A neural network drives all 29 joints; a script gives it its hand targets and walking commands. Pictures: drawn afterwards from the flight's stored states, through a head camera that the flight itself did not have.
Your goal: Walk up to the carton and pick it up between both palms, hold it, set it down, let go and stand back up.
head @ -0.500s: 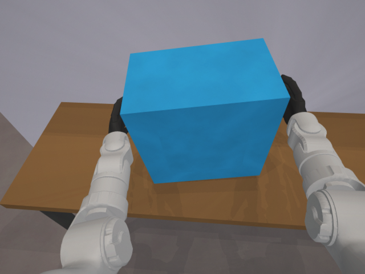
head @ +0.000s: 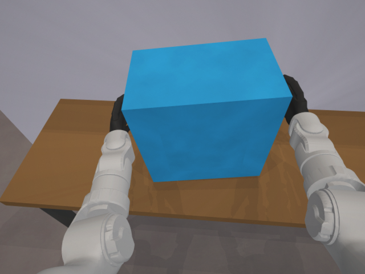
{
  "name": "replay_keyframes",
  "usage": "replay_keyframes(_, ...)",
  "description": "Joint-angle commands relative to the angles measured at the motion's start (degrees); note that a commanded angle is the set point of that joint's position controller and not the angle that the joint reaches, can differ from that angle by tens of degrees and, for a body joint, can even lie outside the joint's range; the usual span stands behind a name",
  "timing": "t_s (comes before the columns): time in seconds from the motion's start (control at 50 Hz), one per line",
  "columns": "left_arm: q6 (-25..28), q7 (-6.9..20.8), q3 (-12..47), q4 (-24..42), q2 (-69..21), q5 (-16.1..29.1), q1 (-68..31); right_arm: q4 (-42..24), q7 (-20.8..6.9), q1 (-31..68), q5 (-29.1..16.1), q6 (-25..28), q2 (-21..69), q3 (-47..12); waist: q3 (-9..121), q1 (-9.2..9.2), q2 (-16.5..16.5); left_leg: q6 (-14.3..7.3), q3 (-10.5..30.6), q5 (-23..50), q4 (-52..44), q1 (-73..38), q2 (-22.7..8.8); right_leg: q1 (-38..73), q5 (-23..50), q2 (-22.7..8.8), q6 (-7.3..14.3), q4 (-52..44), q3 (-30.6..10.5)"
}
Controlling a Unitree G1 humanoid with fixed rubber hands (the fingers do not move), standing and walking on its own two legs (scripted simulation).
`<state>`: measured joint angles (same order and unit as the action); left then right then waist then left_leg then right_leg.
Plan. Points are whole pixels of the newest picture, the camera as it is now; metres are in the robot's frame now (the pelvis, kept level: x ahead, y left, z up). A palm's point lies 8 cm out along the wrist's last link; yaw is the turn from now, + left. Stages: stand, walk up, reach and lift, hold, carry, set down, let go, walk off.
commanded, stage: set down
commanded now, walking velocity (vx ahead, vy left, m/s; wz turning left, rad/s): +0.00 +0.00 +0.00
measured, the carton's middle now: (202, 119) +0.49 +0.01 +0.05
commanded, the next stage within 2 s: none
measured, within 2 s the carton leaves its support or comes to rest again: rests again in 1.08 s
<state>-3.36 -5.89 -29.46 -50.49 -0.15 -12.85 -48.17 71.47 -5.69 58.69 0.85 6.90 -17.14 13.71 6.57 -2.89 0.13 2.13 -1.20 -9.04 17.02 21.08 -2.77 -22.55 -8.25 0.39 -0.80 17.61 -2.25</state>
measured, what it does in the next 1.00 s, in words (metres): stands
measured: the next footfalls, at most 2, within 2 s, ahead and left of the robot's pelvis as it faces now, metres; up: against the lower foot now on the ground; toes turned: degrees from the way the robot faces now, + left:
none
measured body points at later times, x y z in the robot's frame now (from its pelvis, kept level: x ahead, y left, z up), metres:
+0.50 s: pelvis +0.00 +0.00 +0.00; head +0.07 +0.00 +0.44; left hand +0.44 +0.19 +0.08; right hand +0.48 -0.19 +0.11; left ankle -0.03 +0.14 -0.75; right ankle -0.01 -0.12 -0.75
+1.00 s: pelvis +0.00 +0.00 +0.00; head +0.08 +0.00 +0.44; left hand +0.44 +0.19 +0.07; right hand +0.48 -0.20 +0.10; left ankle -0.03 +0.14 -0.75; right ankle -0.01 -0.12 -0.75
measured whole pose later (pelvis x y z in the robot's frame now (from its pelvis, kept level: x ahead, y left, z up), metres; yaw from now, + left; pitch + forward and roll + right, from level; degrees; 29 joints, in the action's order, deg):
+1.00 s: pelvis +0.00 +0.00 +0.00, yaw +0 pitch +14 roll +0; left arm 2.1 -7.1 -29.9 -51.5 -1.2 -14.4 -48.2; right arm 71.5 -6.6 58.3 4.6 8.5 -17.1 18.2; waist 4.8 -2.9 0.1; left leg 2.1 -1.2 -9.1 17.1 21.5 -2.8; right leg -23.3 -8.7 0.4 -0.7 18.4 -2.2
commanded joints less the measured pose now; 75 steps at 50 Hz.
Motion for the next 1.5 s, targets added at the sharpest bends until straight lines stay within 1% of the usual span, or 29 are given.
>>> replay_keyframes(0.0,3.4,5.8,11.4,2.7,-20.2,-1.3,-27.9,-5.8,-9.4,25.5,9.8,2.8,26.7,-2.4,28.3,-6.71,5.1,-0.6,-5.5,22.9,3.9,-8.7,1.9,12.9,26.3,2.0,-1.9,3.6,7.6)
replay_keyframes(0.08,3.4,5.8,9.8,2.8,-19.8,-2.2,-26.2,-4.6,-9.6,24.1,9.8,2.7,26.9,-2.2,27.2,-7.31,4.3,-0.9,-5.7,22.0,3.3,-8.4,1.9,12.7,25.6,1.9,-1.8,3.8,7.7)
replay_keyframes(0.12,3.9,5.8,10.1,3.3,-20.5,-2.4,-25.9,-3.0,-9.6,22.9,10.1,2.8,27.1,-1.4,27.9,-6.34,4.2,-0.9,-5.3,23.4,3.4,-10.2,1.7,10.3,24.7,1.9,-1.9,3.5,7.9)
replay_keyframes(0.16,3.6,5.7,9.1,2.7,-19.7,-2.8,-25.1,-3.1,-9.5,22.5,10.1,2.4,26.6,-1.9,26.4,-7.32,4.3,-1.0,-5.2,23.8,3.6,-10.4,1.7,10.5,24.0,1.9,-1.7,3.3,7.8)
replay_keyframes(0.26,3.6,6.2,9.8,2.6,-20.2,-3.3,-24.4,-3.8,-9.5,21.7,10.5,2.5,27.4,-1.6,26.6,-6.35,4.7,-1.4,-5.9,19.9,3.0,-6.0,2.3,14.6,26.6,1.9,-1.9,4.1,7.2)
replay_keyframes(0.36,3.7,6.1,9.7,2.2,-21.9,-3.7,-22.3,-3.4,-9.9,20.6,11.2,2.9,27.8,-0.3,26.4,-6.04,3.6,-0.9,-5.1,24.1,3.8,-10.6,1.6,8.4,22.8,2.4,-1.5,3.3,8.1)
replay_keyframes(0.4,4.0,6.2,9.5,2.0,-21.8,-3.5,-21.7,-3.1,-9.9,20.2,10.9,3.0,28.2,-1.5,25.9,-6.58,4.4,-1.3,-5.6,21.9,3.7,-8.3,1.8,10.1,24.0,2.2,-1.5,3.4,7.6)
replay_keyframes(0.42,3.6,6.5,9.6,1.4,-21.9,-3.5,-21.5,-3.2,-9.8,19.8,11.8,2.7,27.8,-0.6,25.0,-5.44,4.5,-1.3,-5.6,21.8,3.4,-8.2,2.1,10.7,24.9,2.1,-1.6,3.4,7.5)
replay_keyframes(0.44,3.6,6.6,8.3,0.4,-20.4,-4.3,-20.2,-2.9,-9.9,19.5,11.2,2.7,27.9,-1.2,23.4,-6.76,5.5,-1.6,-5.9,21.2,3.2,-6.5,2.2,12.0,25.2,2.1,-1.7,3.6,7.5)
replay_keyframes(0.54,3.9,6.6,9.1,0.9,-21.9,-4.4,-20.3,-2.7,-9.8,18.6,12.0,2.8,27.9,-0.2,24.5,-5.45,5.3,-1.4,-5.7,22.1,3.5,-7.5,2.1,11.3,25.7,2.2,-1.9,3.9,7.8)
replay_keyframes(0.64,3.9,7.0,6.6,0.2,-21.0,-5.8,-20.2,-3.0,-10.3,18.0,12.5,2.3,29.3,0.3,21.9,-6.13,5.9,-2.1,-6.1,18.5,2.5,-4.7,2.5,13.1,25.1,2.0,-2.2,4.1,7.3)
replay_keyframes(0.66,4.3,7.0,7.5,1.3,-24.0,-6.0,-20.7,-2.3,-10.3,18.4,13.3,2.6,31.2,1.1,22.3,-5.25,5.1,-1.9,-6.0,19.2,2.6,-5.2,2.4,11.8,24.1,1.9,-2.0,4.1,7.6)
replay_keyframes(0.68,4.3,6.8,7.1,0.8,-21.2,-5.7,-19.3,-2.3,-10.3,17.6,12.6,2.7,28.4,0.6,23.4,-6.13,5.0,-1.8,-6.0,20.2,2.7,-5.7,2.1,11.9,24.2,2.3,-1.8,4.0,7.8)
replay_keyframes(0.8,4.6,5.9,5.3,0.7,-19.0,-6.2,-20.5,-2.6,-9.6,18.4,13.5,2.4,26.0,2.8,21.9,-5.54,6.3,-2.1,-6.2,18.9,2.7,-6.1,2.8,11.2,23.3,2.0,-2.1,3.7,7.0)
replay_keyframes(0.9,5.9,2.4,5.0,0.6,-6.7,-3.4,-20.2,-2.2,-7.1,18.8,8.3,3.1,11.5,1.0,25.5,-6.93,5.6,-1.3,-6.2,23.3,3.9,-6.5,2.4,10.7,25.8,2.9,-1.5,4.1,6.4)
replay_keyframes(0.94,6.6,-0.2,7.0,1.1,1.1,0.4,-19.1,-2.8,-5.3,19.3,2.5,3.5,3.1,-3.5,28.3,-8.14,5.2,-1.1,-6.3,24.6,5.1,-5.9,2.3,12.0,28.9,3.3,-1.1,4.7,5.2)
replay_keyframes(0.96,6.6,-1.0,7.9,0.6,1.6,1.5,-21.0,-1.3,-4.8,20.8,0.8,3.2,2.6,-4.8,29.4,-7.41,4.7,-0.8,-6.0,23.3,5.1,-4.3,2.3,11.9,28.2,3.5,-0.7,4.6,4.9)
replay_keyframes(0.98,6.3,-2.0,8.5,-1.4,4.7,3.6,-21.4,-1.2,-4.2,22.2,-2.7,3.0,-1.2,-7.1,29.6,-8.49,4.6,-0.9,-6.3,23.0,5.4,-2.7,2.4,12.5,29.7,3.9,-0.6,5.1,4.0)
replay_keyframes(1.0,6.5,-2.4,8.8,-1.5,4.2,4.5,-21.4,-1.2,-3.6,23.9,-4.3,2.6,0.8,-10.1,29.7,-9.39,6.3,-1.1,-6.4,23.2,5.6,-2.1,2.4,13.3,30.9,4.2,-0.9,5.4,3.5)
replay_keyframes(1.02,6.7,-3.0,9.7,-3.0,5.4,5.7,-21.4,1.1,-3.7,23.6,-7.1,2.7,-1.6,-12.3,31.0,-10.24,5.0,-0.5,-6.4,25.1,6.0,-1.4,2.3,14.0,32.8,4.3,-0.3,5.8,3.3)
replay_keyframes(1.04,7.5,-3.1,10.6,-2.1,5.4,7.3,-22.1,0.8,-3.3,24.9,-9.0,2.9,-1.7,-14.4,33.3,-10.4,6.2,-0.5,-6.4,25.6,6.4,-1.0,2.4,14.5,34.9,4.2,-0.7,6.2,2.7)
replay_keyframes(1.06,8.0,-3.6,11.4,-2.9,7.8,8.5,-22.1,2.4,-2.8,24.9,-10.8,3.4,-5.5,-14.9,35.8,-10.13,5.0,0.4,-6.5,27.4,7.0,-1.3,2.2,14.2,36.2,4.4,-0.2,6.9,2.8)
replay_keyframes(1.18,10.8,-4.1,17.8,-11.8,11.5,15.9,-27.1,7.1,-1.7,30.6,-19.5,3.6,-9.3,-22.7,34.8,-11.13,4.7,1.5,-6.2,26.5,9.5,1.6,1.5,9.0,28.9,4.9,1.1,6.9,2.6)
replay_keyframes(1.22,11.7,-4.1,19.4,-13.3,14.1,18.2,-28.6,7.5,-1.6,31.6,-21.9,3.9,-14.0,-24.5,35.7,-10.25,5.3,1.8,-5.7,26.5,10.0,0.2,1.1,7.0,26.6,5.5,1.3,7.1,3.3)
replay_keyframes(1.3,12.8,-4.3,24.1,-16.3,17.0,22.6,-31.7,11.5,-2.0,32.6,-27.0,4.2,-18.1,-27.3,37.5,-9.92,0.5,3.3,-4.2,28.5,12.5,-2.5,0.8,-0.9,18.7,5.9,2.7,7.2,4.6)
replay_keyframes(1.32,13.0,-4.5,24.1,-16.8,17.1,23.4,-31.8,11.0,-2.1,33.7,-27.8,4.2,-18.5,-28.5,39.1,-10.92,1.9,3.0,-3.9,28.2,12.9,-2.8,0.6,-2.1,17.7,6.1,3.0,6.8,4.2)
replay_keyframes(1.34,13.1,-4.6,24.7,-16.8,18.3,24.3,-33.1,12.0,-2.1,33.9,-27.8,4.2,-20.4,-27.1,39.2,-9.82,1.1,3.5,-4.0,27.8,13.5,-3.0,0.7,-3.6,16.5,6.1,2.9,7.2,4.7)
replay_keyframes(1.4,13.8,-4.4,24.5,-16.2,20.9,25.8,-34.3,9.6,-2.0,36.2,-28.7,4.3,-21.1,-28.1,43.1,-11.14,2.6,2.8,-4.2,25.6,13.9,-0.8,1.0,-2.0,16.2,5.8,2.3,8.7,4.1)
replay_keyframes(1.48,12.8,-3.8,26.8,-18.8,22.7,28.0,-36.0,12.9,-2.8,36.9,-30.3,2.8,-22.9,-28.1,39.5,-9.94,2.5,2.4,-4.0,20.9,13.7,0.8,1.1,-4.2,11.1,5.6,2.2,8.9,3.9)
